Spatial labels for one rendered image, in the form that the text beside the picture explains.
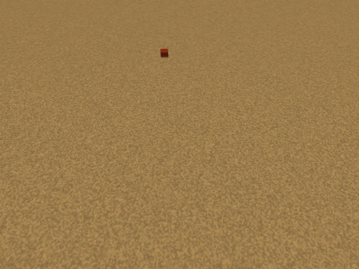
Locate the small box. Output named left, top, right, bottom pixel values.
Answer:
left=160, top=49, right=168, bottom=57

